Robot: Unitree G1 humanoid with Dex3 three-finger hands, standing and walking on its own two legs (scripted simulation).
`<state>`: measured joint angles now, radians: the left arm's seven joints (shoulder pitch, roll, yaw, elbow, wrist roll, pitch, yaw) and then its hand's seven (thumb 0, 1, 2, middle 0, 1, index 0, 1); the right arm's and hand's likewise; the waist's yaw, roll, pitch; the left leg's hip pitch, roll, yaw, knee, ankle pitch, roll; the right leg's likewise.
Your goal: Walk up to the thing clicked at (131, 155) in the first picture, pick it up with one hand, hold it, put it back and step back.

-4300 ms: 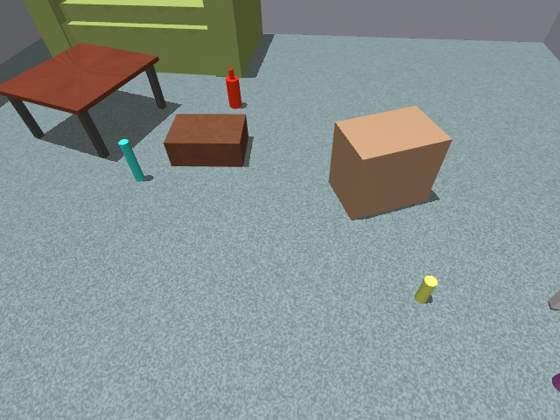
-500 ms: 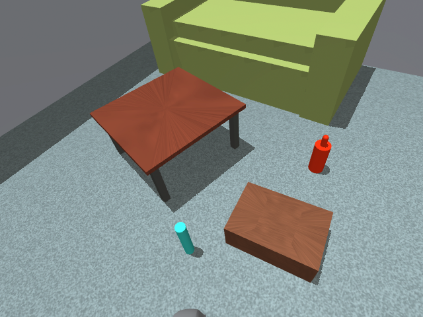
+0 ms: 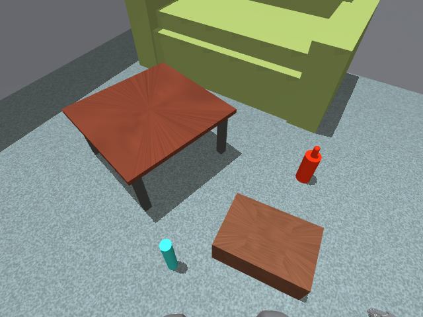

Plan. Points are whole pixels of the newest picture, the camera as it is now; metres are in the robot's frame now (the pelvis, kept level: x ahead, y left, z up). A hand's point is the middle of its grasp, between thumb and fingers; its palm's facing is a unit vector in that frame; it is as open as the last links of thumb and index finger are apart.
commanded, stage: walk up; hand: left
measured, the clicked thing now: (169, 255) +0.44 +0.20 -0.63
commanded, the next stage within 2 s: stand in 1.34 s
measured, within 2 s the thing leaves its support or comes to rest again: neither
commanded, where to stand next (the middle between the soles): +0.10 -0.01 m, yaw +0 degrees
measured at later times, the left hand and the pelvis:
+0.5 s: hand out of the picture +0.13 +0.24 -0.13, palm faces -0.02 -0.94 -0.33, open 7.4 cm; pelvis +0.03 -0.01 +0.02, yaw +0 degrees
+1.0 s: hand out of the picture +0.10 +0.25 -0.13, palm faces +0.00 -0.94 -0.33, open 7.4 cm; pelvis +0.04 -0.01 +0.03, yaw +1 degrees
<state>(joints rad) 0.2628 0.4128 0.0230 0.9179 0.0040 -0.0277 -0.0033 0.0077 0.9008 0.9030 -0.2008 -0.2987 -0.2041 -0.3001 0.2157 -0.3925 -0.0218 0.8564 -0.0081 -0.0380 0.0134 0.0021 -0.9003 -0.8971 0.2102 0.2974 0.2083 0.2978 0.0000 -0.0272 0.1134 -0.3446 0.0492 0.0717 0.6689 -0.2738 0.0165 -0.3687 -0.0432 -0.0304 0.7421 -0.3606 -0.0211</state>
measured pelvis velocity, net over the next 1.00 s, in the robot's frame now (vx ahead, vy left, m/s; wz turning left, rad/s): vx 0.04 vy -0.01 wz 0.01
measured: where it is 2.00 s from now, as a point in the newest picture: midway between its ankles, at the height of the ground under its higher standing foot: outside the picture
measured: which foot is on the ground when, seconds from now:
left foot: down 0.00-1.00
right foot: up 0.00-0.00, down 0.02-1.00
